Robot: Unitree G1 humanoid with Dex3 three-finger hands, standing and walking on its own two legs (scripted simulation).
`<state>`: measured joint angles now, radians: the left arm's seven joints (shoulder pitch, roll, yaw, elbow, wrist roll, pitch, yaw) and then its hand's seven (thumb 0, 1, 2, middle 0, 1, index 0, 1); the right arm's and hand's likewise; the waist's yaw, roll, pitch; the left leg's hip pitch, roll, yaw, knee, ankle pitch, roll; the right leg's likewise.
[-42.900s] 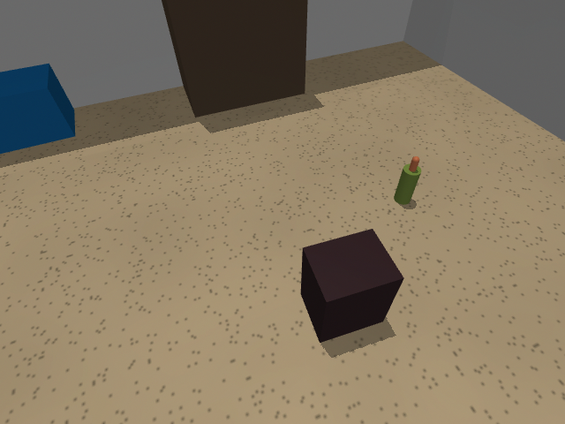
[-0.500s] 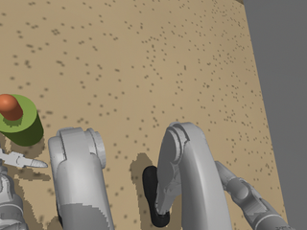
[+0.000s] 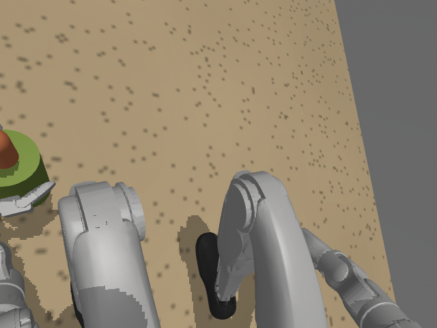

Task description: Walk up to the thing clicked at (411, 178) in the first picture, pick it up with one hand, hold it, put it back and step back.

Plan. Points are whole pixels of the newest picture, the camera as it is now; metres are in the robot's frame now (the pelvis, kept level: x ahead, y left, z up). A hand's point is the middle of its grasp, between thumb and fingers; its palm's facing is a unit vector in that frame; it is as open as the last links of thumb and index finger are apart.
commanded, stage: close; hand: left
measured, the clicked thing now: (12, 169) +0.36 +0.30 -0.14
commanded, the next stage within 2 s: settle in 0.14 s
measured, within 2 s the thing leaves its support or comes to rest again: leaves its support in 0.38 s
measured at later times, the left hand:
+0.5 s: hand (13, 174) +0.35 +0.29 -0.13, palm faces +0.36 -0.93 +0.02, open 11.2 cm
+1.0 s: hand out of the picture +0.33 +0.31 -0.01, palm faces +0.37 -0.93 -0.02, open 11.3 cm
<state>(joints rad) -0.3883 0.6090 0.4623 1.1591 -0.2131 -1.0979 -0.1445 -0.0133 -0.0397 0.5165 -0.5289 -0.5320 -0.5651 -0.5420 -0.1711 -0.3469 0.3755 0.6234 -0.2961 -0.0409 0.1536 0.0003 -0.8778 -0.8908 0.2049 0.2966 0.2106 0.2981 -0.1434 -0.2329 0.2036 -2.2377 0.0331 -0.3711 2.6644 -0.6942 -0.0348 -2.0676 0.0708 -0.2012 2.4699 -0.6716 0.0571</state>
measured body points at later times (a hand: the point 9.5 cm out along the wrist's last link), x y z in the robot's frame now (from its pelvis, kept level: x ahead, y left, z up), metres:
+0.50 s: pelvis +0.00 +0.00 +0.00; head +0.18 +0.18 +0.37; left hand +0.33 +0.34 -0.12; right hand +0.21 -0.23 -0.04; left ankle +0.08 +0.13 -0.24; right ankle +0.13 -0.13 -0.24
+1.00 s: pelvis +0.00 -0.01 +0.04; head +0.17 +0.12 +0.44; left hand +0.31 +0.36 -0.01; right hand +0.24 -0.23 -0.05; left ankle +0.08 +0.13 -0.24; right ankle +0.13 -0.13 -0.24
